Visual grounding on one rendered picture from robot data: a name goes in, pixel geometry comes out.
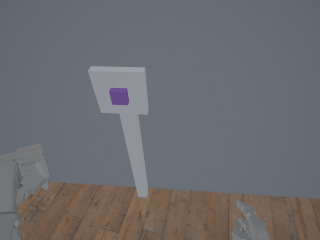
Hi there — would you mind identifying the robot left hand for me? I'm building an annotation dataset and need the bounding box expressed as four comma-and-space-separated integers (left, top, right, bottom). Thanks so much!
0, 143, 50, 213

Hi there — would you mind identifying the panel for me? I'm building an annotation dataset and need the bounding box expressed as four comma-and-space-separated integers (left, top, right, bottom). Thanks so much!
88, 66, 149, 198

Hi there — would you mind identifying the button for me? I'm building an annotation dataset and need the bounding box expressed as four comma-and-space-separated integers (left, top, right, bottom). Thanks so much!
109, 88, 129, 106

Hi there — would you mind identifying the left robot forearm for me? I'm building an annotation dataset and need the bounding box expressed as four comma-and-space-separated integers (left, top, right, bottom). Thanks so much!
0, 211, 23, 240

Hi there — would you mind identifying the robot right hand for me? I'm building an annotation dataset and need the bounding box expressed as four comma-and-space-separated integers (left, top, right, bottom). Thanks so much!
232, 200, 270, 240

